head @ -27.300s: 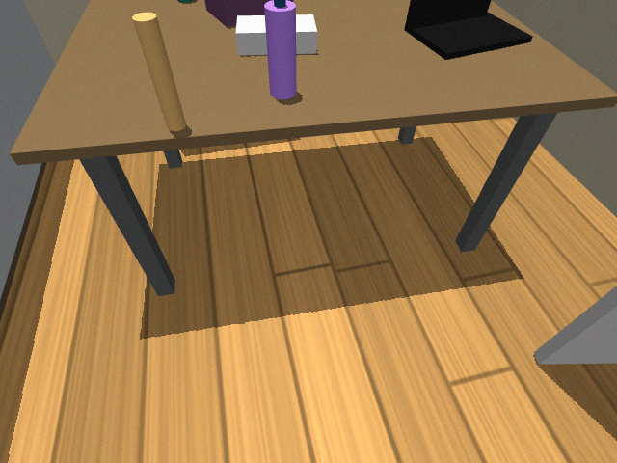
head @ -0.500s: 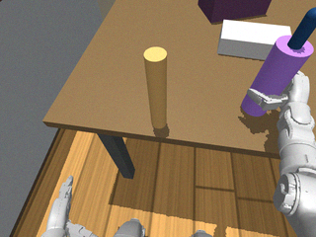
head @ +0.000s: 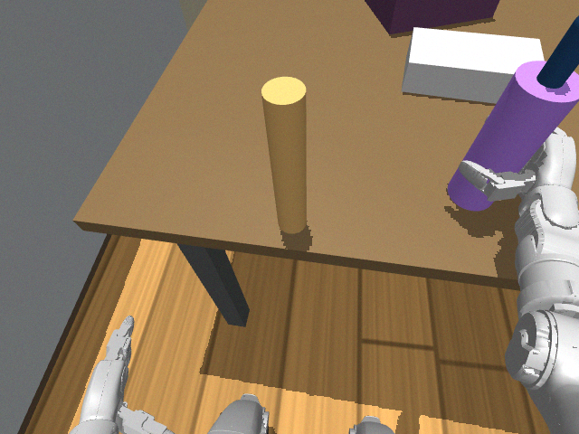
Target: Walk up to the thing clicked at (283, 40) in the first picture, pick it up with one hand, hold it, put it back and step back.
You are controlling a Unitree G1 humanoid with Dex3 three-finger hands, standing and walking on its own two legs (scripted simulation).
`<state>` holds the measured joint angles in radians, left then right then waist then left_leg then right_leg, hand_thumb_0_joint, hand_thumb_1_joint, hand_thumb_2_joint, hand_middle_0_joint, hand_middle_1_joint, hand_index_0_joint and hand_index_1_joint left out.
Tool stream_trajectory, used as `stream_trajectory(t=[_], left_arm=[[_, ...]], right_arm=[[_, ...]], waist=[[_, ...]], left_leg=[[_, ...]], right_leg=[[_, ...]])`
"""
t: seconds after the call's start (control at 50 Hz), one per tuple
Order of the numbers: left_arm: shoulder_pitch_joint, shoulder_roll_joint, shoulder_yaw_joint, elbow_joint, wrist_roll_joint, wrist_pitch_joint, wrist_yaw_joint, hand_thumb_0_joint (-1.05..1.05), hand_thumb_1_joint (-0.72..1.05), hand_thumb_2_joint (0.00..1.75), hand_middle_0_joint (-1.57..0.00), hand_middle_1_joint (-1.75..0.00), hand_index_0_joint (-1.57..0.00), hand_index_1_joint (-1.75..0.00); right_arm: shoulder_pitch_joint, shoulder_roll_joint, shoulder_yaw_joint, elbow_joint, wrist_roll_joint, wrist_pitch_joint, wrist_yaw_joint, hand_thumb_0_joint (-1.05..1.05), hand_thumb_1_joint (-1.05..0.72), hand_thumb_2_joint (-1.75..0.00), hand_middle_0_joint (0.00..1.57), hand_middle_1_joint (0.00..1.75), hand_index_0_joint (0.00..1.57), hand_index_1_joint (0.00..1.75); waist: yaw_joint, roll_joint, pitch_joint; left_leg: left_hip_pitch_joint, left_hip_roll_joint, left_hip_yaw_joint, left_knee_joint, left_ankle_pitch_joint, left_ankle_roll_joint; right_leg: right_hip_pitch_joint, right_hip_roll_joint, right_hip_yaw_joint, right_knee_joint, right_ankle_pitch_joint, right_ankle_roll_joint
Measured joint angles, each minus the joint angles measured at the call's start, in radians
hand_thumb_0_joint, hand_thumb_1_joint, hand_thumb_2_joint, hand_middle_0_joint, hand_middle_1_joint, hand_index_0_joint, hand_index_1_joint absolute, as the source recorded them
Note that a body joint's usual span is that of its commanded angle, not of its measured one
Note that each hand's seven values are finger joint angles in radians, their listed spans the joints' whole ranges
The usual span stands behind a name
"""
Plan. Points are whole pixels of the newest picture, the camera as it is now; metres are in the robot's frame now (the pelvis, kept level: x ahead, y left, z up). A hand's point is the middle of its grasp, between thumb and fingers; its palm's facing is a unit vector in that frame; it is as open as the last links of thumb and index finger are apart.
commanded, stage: loosen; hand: right
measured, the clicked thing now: (516, 126) +0.47 -0.22 +0.16
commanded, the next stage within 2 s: open in 0.02 s
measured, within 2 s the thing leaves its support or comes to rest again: neither
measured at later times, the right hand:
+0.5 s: hand (496, 154) +0.48 -0.23 +0.10, palm faces +0.19 +0.98 +0.02, open 13.5 cm
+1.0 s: hand out of the picture +0.49 -0.29 +0.20, palm faces +0.28 +0.96 -0.03, open 17.3 cm
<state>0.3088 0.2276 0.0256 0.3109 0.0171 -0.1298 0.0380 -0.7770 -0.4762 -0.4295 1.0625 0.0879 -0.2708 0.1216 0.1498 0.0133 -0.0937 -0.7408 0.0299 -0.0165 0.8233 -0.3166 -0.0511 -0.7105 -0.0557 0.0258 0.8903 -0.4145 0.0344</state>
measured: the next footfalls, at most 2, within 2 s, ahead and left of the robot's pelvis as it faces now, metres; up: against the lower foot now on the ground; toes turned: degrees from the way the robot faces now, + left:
none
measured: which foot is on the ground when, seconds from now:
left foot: down 0.00-1.00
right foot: down 0.00-1.00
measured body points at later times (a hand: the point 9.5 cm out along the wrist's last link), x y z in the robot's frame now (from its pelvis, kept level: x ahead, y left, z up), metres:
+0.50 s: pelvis +0.00 +0.00 +0.00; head +0.08 -0.02 +0.44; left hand +0.15 +0.26 -0.04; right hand +0.47 -0.28 +0.10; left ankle +0.05 +0.15 -0.69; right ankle +0.01 -0.14 -0.69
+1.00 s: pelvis +0.02 +0.00 +0.01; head +0.07 -0.01 +0.46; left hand +0.17 +0.26 -0.05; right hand +0.46 -0.34 +0.20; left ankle +0.05 +0.15 -0.69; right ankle +0.01 -0.14 -0.69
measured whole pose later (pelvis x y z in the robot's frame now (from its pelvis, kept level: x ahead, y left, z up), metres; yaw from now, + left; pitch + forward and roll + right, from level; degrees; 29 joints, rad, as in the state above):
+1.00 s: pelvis +0.02 +0.00 +0.01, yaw -1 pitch +11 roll +2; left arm 0.32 0.24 0.00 0.38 -0.02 -0.07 0.05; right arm -0.85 -0.64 -0.48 1.02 0.10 -0.10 0.19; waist 0.11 -0.02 -0.11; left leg -0.62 0.03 0.00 0.75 -0.32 -0.05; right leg -0.59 -0.06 0.03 0.81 -0.42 0.04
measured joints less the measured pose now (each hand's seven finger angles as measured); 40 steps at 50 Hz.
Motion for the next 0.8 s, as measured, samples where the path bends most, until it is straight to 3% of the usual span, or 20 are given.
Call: stream_trajectory(t=[0.22,0.36,0.62,0.8], left_arm=[[0.020,0.006,-0.004,-0.048,-0.005,0.011,0.000,-0.01,-0.52,0.04,-0.05,-0.05,-0.07,-0.04],[0.038,0.008,-0.002,-0.060,-0.006,0.017,0.000,-0.01,-0.54,0.06,-0.06,-0.05,-0.06,-0.05],[0.045,0.005,0.002,-0.079,-0.010,0.038,-0.006,-0.01,-0.56,0.07,-0.06,-0.05,-0.05,-0.07],[0.048,0.028,0.027,-0.065,-0.021,0.050,0.002,-0.01,-0.53,0.05,-0.06,-0.06,-0.06,-0.06]], right_arm=[[-0.024,-0.016,0.001,-0.004,0.000,0.007,0.000,-0.01,0.38,-0.76,0.86,0.86,0.89,0.86],[-0.019,-0.009,0.001,-0.029,0.004,0.014,0.006,-0.01,0.40,-0.48,0.84,0.68,0.85,0.68],[0.019,0.020,0.010,-0.061,0.010,0.024,-0.001,-0.01,0.49,-0.18,0.48,0.33,0.48,0.33],[0.035,-0.002,-0.036,-0.137,0.002,0.065,-0.008,-0.01,0.50,-0.09,0.20,0.14,0.20,0.14]], waist=[[0.001,0.006,0.009],[0.000,0.005,0.004],[-0.015,0.001,-0.010],[-0.017,0.003,0.003]], left_leg=[[-0.029,-0.002,0.002,0.027,-0.005,0.003],[-0.036,-0.001,0.001,0.032,-0.013,0.001],[-0.018,0.004,0.000,0.027,-0.027,-0.002],[0.026,-0.001,0.002,0.000,-0.025,0.000]], right_leg=[[-0.029,-0.001,0.004,0.025,-0.004,0.002],[-0.036,0.000,0.004,0.032,-0.012,0.001],[-0.017,0.004,0.001,0.025,-0.025,-0.002],[0.026,-0.001,0.001,-0.001,-0.024,0.000]])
